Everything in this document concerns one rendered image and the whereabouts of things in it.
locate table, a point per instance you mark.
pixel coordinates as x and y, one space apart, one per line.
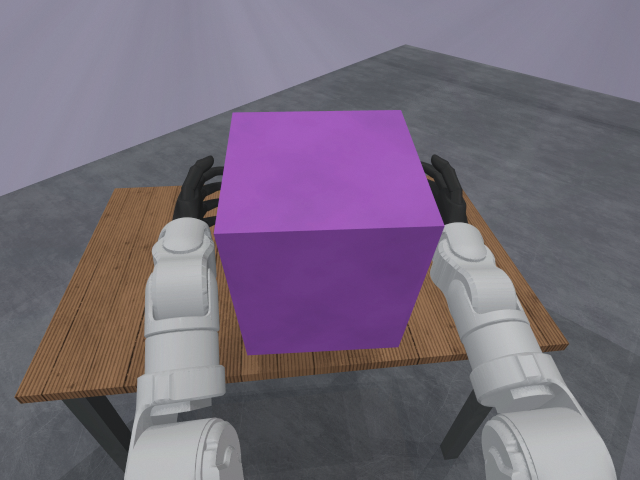
95 345

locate right robot hand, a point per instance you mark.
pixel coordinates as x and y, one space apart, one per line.
446 190

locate robot left upper arm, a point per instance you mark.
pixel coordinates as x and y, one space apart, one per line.
204 449

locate carton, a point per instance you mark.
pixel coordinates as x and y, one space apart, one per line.
326 227

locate robot right forearm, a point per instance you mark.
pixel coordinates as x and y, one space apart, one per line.
509 370

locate robot right upper arm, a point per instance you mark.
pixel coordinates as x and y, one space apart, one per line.
544 444

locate robot left forearm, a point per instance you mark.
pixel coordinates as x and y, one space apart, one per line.
182 371

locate left robot hand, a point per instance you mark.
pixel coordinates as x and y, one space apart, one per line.
193 191

